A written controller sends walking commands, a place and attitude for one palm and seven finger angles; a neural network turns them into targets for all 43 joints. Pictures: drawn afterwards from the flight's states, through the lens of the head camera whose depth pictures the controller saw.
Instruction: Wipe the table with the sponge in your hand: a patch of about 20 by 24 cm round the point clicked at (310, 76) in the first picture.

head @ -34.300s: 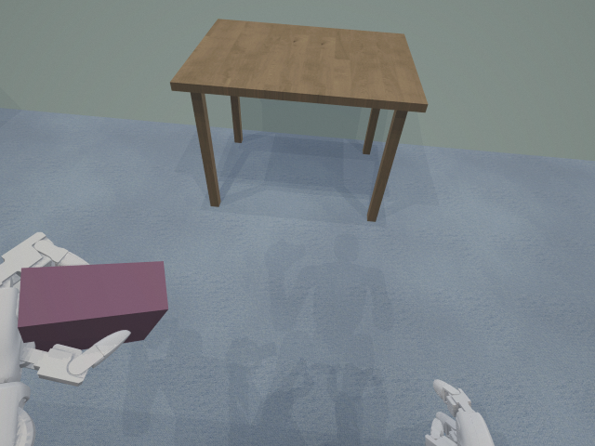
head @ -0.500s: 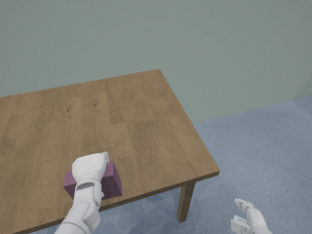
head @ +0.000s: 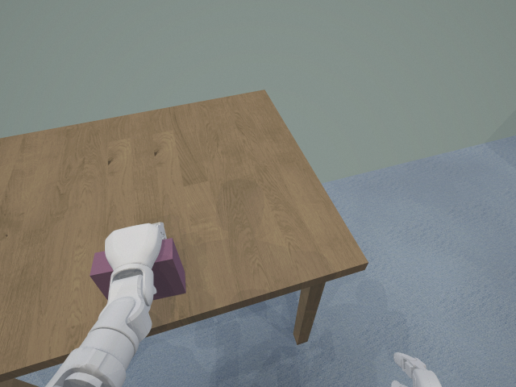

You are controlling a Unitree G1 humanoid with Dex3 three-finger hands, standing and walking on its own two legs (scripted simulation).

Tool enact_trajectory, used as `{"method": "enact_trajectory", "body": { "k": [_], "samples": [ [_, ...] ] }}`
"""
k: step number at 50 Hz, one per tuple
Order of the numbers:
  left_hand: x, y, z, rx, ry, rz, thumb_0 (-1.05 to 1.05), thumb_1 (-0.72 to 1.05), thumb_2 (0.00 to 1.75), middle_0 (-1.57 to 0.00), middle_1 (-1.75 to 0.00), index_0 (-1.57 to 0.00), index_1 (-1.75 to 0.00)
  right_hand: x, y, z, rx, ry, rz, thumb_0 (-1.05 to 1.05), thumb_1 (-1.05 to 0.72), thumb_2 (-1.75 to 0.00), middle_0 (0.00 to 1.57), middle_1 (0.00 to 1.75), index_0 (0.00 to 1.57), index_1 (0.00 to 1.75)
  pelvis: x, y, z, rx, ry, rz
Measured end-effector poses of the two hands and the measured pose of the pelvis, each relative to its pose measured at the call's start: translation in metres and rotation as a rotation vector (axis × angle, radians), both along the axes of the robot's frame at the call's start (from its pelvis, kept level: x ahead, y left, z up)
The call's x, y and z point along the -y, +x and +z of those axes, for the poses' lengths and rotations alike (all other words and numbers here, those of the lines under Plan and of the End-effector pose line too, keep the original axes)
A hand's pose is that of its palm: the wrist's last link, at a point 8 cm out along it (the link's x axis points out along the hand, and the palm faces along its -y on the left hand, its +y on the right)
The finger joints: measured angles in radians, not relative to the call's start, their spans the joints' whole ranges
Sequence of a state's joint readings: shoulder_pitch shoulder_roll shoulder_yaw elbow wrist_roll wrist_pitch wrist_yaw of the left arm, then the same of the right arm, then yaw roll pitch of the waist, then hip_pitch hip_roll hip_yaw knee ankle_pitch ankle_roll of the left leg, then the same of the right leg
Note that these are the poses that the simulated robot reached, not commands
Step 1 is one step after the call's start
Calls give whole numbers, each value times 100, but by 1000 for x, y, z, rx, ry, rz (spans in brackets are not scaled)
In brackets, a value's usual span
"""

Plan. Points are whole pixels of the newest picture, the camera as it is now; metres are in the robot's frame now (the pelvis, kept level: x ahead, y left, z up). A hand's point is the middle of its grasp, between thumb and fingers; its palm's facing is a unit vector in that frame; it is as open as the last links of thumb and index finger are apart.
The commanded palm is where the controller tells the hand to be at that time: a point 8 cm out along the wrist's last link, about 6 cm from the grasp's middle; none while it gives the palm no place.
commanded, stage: wipe forward along the middle lane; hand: left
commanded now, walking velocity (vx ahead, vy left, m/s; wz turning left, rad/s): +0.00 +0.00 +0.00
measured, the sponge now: (145, 279) +0.31 +0.25 -0.06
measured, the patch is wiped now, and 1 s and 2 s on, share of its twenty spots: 0.95 0.95 0.95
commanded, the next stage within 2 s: slide back across to the first lane in 1.26 s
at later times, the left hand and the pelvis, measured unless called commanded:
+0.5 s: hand (146, 239) +0.37 +0.25 -0.02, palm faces -0.10 -0.01 -0.99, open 9.4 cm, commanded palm +0.36 +0.24 +0.01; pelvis -0.02 +0.00 -0.01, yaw +0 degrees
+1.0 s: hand (146, 216) +0.43 +0.27 -0.02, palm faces -0.13 +0.00 -0.99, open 9.4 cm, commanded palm +0.41 +0.25 +0.01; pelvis +0.00 +0.02 -0.02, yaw -1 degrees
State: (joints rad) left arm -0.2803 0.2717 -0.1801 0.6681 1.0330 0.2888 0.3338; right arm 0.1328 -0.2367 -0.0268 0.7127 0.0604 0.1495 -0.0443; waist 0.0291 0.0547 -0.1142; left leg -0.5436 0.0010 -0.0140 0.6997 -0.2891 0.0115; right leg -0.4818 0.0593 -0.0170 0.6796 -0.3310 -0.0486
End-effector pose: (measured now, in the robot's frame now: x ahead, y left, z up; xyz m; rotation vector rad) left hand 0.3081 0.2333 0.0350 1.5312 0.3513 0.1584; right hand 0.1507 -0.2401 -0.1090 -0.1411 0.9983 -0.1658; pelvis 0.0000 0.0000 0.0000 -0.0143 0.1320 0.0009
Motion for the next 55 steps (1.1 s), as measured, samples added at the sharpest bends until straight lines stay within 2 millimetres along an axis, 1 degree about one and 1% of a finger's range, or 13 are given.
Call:
{"method": "enact_trajectory", "body": {
  "k": [6,11,18,24,38,46,55],
  "samples": [
    [-3,12,-2,8,7,1,-1,-48,109,-80,-140,-83,-139,5,-22,-9,-51,-14,-24,1,-91,-90,20,30,20,30,-2,-4,-4,-25,-4,-1],
    [-4,20,-3,12,21,-3,-1,-48,109,-80,-140,-83,-139,7,-35,-13,-80,-19,-36,1,-91,-90,20,30,20,30,-2,-8,-7,-41,-7,0],
    [-6,29,-3,12,24,2,0,-49,110,-80,-139,-84,-138,5,-46,-19,-103,-20,-39,0,-91,-89,20,30,20,30,-3,-13,-10,-57,-10,4],
    [-11,46,-1,15,30,6,0,-49,110,-80,-140,-84,-139,5,-54,-21,-116,-27,-46,0,-91,-89,20,30,20,30,-2,-17,-13,-76,-14,5],
    [-20,80,-2,-1,40,7,1,-49,110,-80,-140,-83,-139,12,-87,-25,-214,-54,-92,0,-91,-89,20,30,20,30,-7,-11,-16,-125,-27,-2],
    [-27,98,-2,-4,38,11,1,-49,110,-80,-140,-83,-139,8,-95,-24,-246,-57,-109,0,-91,-89,20,30,20,30,-12,-5,-17,-151,-33,-7],
    [-31,110,-3,-7,39,6,1,-50,111,-81,-139,-84,-139,0,-93,-26,-258,-49,-106,0,-91,-89,20,30,20,30,-19,-1,-19,-170,-39,-9]
  ]
}}
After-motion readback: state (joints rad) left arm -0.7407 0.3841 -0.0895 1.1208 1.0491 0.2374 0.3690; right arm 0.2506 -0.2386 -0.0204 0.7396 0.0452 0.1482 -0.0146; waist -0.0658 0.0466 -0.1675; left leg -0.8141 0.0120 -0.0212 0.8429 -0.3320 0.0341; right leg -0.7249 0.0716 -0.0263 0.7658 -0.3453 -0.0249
